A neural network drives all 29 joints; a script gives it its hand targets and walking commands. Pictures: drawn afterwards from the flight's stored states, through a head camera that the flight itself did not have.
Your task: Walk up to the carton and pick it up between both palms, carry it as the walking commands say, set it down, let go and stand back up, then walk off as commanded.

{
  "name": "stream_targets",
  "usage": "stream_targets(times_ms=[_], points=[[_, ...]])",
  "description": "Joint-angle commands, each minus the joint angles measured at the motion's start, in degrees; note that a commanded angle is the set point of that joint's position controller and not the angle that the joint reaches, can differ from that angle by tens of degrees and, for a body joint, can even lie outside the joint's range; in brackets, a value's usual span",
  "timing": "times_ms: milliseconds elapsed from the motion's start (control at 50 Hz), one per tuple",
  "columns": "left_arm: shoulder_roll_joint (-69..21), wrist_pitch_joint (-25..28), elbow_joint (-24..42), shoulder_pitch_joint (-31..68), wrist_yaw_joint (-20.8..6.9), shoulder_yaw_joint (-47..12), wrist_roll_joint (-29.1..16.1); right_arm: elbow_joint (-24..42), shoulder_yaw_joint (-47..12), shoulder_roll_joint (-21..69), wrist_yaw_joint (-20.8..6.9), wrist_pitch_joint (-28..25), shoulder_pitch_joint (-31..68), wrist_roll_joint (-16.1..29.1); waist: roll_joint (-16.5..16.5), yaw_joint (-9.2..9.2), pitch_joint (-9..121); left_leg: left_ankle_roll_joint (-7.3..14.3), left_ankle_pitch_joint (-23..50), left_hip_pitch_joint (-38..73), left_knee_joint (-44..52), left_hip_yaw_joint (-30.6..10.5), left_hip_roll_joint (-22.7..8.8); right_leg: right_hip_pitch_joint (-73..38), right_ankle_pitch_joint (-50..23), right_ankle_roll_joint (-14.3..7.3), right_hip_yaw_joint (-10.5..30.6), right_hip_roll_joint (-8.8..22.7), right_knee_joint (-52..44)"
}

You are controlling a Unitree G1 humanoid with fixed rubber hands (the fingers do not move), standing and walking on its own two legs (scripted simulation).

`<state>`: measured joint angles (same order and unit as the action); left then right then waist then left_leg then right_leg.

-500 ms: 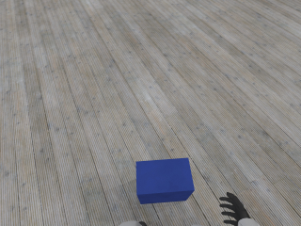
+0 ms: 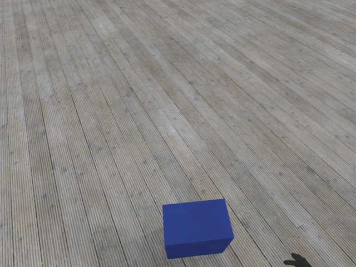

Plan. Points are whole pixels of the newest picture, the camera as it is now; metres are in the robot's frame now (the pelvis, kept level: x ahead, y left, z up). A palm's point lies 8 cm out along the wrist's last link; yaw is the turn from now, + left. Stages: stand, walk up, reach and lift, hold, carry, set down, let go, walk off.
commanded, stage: walk up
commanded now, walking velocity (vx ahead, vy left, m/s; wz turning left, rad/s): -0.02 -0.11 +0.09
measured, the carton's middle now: (194, 230) +0.37 -0.05 -0.61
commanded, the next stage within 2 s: stand in 1.10 s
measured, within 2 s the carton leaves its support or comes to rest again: neither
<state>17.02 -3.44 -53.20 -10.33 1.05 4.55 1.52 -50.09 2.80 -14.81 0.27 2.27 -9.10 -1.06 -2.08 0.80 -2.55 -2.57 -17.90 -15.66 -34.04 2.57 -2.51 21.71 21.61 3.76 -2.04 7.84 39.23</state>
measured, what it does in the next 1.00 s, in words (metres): steps on the spot: right foot, then left foot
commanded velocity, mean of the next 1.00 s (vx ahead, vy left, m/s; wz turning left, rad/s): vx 0.00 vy -0.05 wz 0.06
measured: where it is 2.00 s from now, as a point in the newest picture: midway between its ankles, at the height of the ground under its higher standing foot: outside the picture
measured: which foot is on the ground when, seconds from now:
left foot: down 0.00-0.42, up 0.44-0.76, down 0.78-1.00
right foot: up 0.00-0.40, down 0.42-1.00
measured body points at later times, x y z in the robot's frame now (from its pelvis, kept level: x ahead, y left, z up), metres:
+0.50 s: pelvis -0.01 -0.06 +0.02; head +0.02 -0.09 +0.47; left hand +0.08 +0.20 -0.11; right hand +0.00 -0.34 -0.14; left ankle -0.02 +0.11 -0.70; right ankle -0.02 -0.17 -0.72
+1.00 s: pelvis -0.02 -0.07 +0.02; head -0.01 -0.07 +0.47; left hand +0.00 +0.17 -0.13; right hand +0.02 -0.31 -0.13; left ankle -0.04 +0.04 -0.72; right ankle -0.02 -0.17 -0.72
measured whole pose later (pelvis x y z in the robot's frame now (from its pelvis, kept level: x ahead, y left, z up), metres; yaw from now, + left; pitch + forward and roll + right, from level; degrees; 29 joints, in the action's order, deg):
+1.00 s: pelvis -0.02 -0.07 +0.02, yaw +3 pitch -1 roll +0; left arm 10.5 0.3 -63.3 -13.6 1.4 1.0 0.7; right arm -63.3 1.2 -9.8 2.5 -0.1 -13.5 -0.3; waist -0.3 0.3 -1.4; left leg 0.0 -12.8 -6.2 -20.1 3.2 -1.1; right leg 6.9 11.7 -1.4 -3.5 -0.6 19.6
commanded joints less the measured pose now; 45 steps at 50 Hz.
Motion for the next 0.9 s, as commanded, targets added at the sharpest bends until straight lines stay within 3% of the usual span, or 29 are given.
stream_targets(times_ms=[0,20,40,80,120,140,160,180,200,220,260,320,360,380,400,420,440,480,500,520,560,680,740,760,780,800,820,880], points=[[3.3,-1.6,3.6,-0.3,-1.0,0.3,-0.2,1.2,2.8,-14.8,0.7,-1.5,-9.4,-1.0,15.8,-3.86,1.3,9.2,17.5,1.1,18.7,-24.8,-23.8,9.2,11.2,-1.2,6.0,-4.7,15.2],[2.4,-1.2,3.2,-0.3,-1.5,0.0,-0.6,1.8,1.7,-11.9,0.8,-2.0,-4.5,-0.4,15.6,-1.65,0.3,7.8,9.6,-0.2,20.0,-19.9,-18.9,7.1,5.2,-2.2,7.4,-4.7,14.5],[2.6,-0.5,2.5,-1.9,-2.0,-0.3,-1.0,2.8,1.1,-9.1,0.9,-2.1,1.3,0.2,16.9,0.72,0.6,6.5,7.4,-0.1,20.5,-13.8,-14.8,5.0,1.0,-1.9,6.2,-4.8,13.8],[1.9,0.3,1.8,-2.3,-2.4,-0.7,-0.7,2.9,0.1,-5.5,1.0,-3.1,2.8,0.3,17.3,0.98,2.4,6.6,18.4,1.9,19.1,-7.1,-10.5,-0.2,-1.2,-1.4,3.6,-5.9,11.5],[1.2,0.7,1.6,-1.5,-2.0,-1.0,-0.8,1.9,0.2,-5.1,1.0,-3.4,0.2,0.0,16.2,-0.03,3.0,7.8,26.6,5.2,16.6,-4.8,-9.8,-2.3,0.8,-1.2,2.3,-6.7,4.9],[0.7,0.8,1.7,-0.7,-1.8,-1.3,-0.8,1.2,0.3,-5.2,1.1,-3.3,-1.3,-0.1,16.2,-0.91,3.1,8.4,28.9,7.3,15.6,-5.1,-10.1,-2.7,1.9,-1.3,1.5,-7.3,1.0],[0.7,0.6,1.7,-0.4,-1.6,-1.9,-0.3,0.0,1.3,-6.7,1.1,-2.8,-4.4,-0.3,15.2,-2.05,3.1,9.7,29.9,9.8,15.3,-8.0,-12.8,-1.4,3.4,-1.7,0.0,-7.7,-0.8],[3.9,-1.0,3.6,2.3,-2.2,-0.2,1.2,-1.9,3.4,-11.9,2.6,-1.8,-13.4,-0.4,10.6,-5.18,-0.3,12.1,31.6,14.9,16.2,-22.1,-21.5,9.3,4.7,-0.8,1.9,-7.2,7.1],[3.1,-1.3,4.6,2.7,-2.4,-0.3,1.4,-2.4,3.7,-12.3,2.9,-1.6,-15.1,-0.3,8.3,-4.84,1.2,13.3,28.1,17.5,15.8,-23.0,-23.5,12.6,4.5,-1.1,5.2,-4.3,9.9],[2.6,-1.2,5.1,2.5,-2.7,-0.4,1.3,-1.8,3.9,-11.5,3.2,-1.4,-14.3,-0.3,7.6,-4.63,2.4,13.2,26.1,17.2,15.6,-23.0,-23.0,12.8,4.1,-1.2,5.8,-4.0,10.9],[0.9,-0.6,5.3,1.6,-2.9,-1.1,0.5,-0.5,3.8,-10.0,3.0,-1.6,-10.3,-0.4,11.9,-3.98,4.0,11.7,23.1,14.0,16.3,-19.1,-19.6,8.3,2.0,-1.6,5.7,-4.4,6.3],[-0.1,-0.3,5.2,0.2,-3.2,-1.7,-0.3,-0.5,3.6,-9.7,2.3,-1.2,-7.6,-0.6,16.1,-3.11,3.5,9.4,23.1,6.5,17.0,-14.0,-16.1,-2.5,0.3,-2.0,1.6,-7.3,-4.8],[-0.1,0.3,4.1,-2.5,-2.9,-1.5,-0.4,-1.3,3.4,-9.9,1.9,-0.9,-6.8,-0.1,15.4,-1.26,4.7,7.0,25.1,2.5,13.9,-9.8,-13.7,-12.7,-8.7,-2.7,-1.3,-8.8,-17.3],[0.9,1.1,3.3,-4.5,-2.4,-1.0,0.0,-1.4,2.3,-7.7,1.4,-1.2,-7.3,0.1,12.5,-0.42,6.8,4.9,21.5,-0.8,10.4,-7.3,-10.4,-20.2,-11.9,-3.2,-1.4,-7.7,-21.9],[3.1,2.3,1.8,-7.3,-1.8,-0.3,0.3,-1.6,0.5,-2.8,0.8,-1.5,-8.5,-0.1,4.4,0.09,9.3,2.4,10.6,-4.6,3.4,-3.6,-4.2,-25.9,-12.9,-3.7,6.1,0.1,-25.1],[7.4,3.0,2.1,-5.9,-1.7,-0.2,0.3,-0.5,-0.8,1.5,0.8,-1.2,-8.3,-0.3,-8.5,-0.09,6.6,0.6,-8.3,-10.7,-1.8,0.7,1.2,-21.0,-15.0,-8.0,18.2,12.4,-29.0],[7.6,3.3,1.4,-5.0,-1.3,-0.3,0.3,-1.4,-0.1,-1.8,1.2,-0.1,-6.1,-0.4,-9.8,0.17,4.4,1.6,-12.8,-8.9,-7.2,-2.7,-1.1,-15.4,-14.4,-11.5,19.2,13.4,-28.5],[3.9,3.7,2.0,0.1,-0.5,-1.4,-0.1,-4.1,0.4,-3.6,0.7,0.2,-7.4,-0.1,-8.2,-2.37,0.8,1.6,-7.9,-7.8,-11.7,-4.5,-1.6,-13.4,-20.7,-10.2,12.1,8.9,-26.5],[2.2,3.8,2.3,2.0,-0.2,-1.9,-0.2,-5.4,0.3,-2.9,0.6,-0.1,-8.5,0.2,-9.1,-3.82,1.5,1.2,-5.0,-5.7,-12.5,-3.7,-1.7,-13.2,-25.8,-9.6,7.7,5.5,-25.6],[1.8,4.3,1.6,1.4,0.0,-1.9,-0.3,-7.1,0.2,-2.6,0.6,0.0,-10.1,0.1,-7.3,-3.73,2.3,1.2,-4.7,-4.9,-11.9,-3.5,-0.9,-14.0,-33.5,-9.9,7.7,5.7,-23.5],[1.9,4.9,0.2,-0.5,0.1,-1.7,-0.4,-8.3,0.0,-1.8,0.9,0.0,-10.0,0.3,-6.9,-3.26,3.3,1.2,-5.5,-3.6,-9.3,-2.7,-0.1,-15.3,-39.8,-10.9,7.7,5.8,-21.7],[2.5,4.5,-3.0,-3.2,0.8,-1.3,-0.7,-9.2,0.0,-0.6,2.0,0.0,-6.3,0.8,-6.9,-1.13,1.5,1.3,-4.2,-1.1,0.7,-1.5,0.7,-16.4,-34.3,-12.9,11.2,7.4,-22.3],[2.2,4.3,-4.5,-2.6,0.8,-1.4,-1.1,-10.4,-0.1,-0.1,2.3,-0.9,-9.0,1.2,-4.3,-2.88,2.6,1.3,9.4,7.4,14.5,-0.7,-0.5,-14.0,-30.8,-9.9,8.7,5.4,-20.9],[0.5,4.4,-4.6,-2.9,0.6,-1.8,-1.2,-10.7,0.1,-1.0,2.4,-1.4,-9.5,0.9,-2.4,-2.55,3.7,1.6,14.8,11.8,16.1,-2.7,-3.6,-11.3,-27.7,-8.2,7.2,3.2,-20.3],[-1.7,4.4,-4.6,-3.5,0.5,-2.2,-1.3,-10.7,0.2,-2.0,2.3,-1.9,-9.4,0.7,1.6,-1.45,4.0,2.5,20.9,14.6,16.4,-5.3,-6.9,-8.6,-22.2,-6.8,4.8,-0.7,-19.1],[-3.0,4.2,-5.2,-4.1,0.6,-2.9,-1.3,-10.7,0.1,-2.0,2.1,-2.2,-7.9,1.1,7.2,-0.64,2.7,3.6,22.8,12.9,15.6,-5.8,-7.0,-8.9,-17.0,-4.8,3.1,-3.9,-21.3],[-2.6,4.0,-5.8,-3.4,0.6,-2.9,-1.2,-11.1,0.0,-1.1,2.1,-2.3,-7.3,0.9,8.4,-0.79,2.0,4.0,20.4,10.9,16.6,-5.7,-6.6,-11.1,-15.6,-4.4,2.5,-3.9,-21.3],[-0.9,4.1,-7.5,-3.7,0.5,-2.6,-0.8,-11.9,-0.7,-0.6,2.4,-2.5,-7.3,0.9,6.1,-1.07,1.4,3.9,17.4,8.9,17.2,-4.5,-5.3,-14.5,-18.8,-5.0,3.6,-2.8,-21.8]])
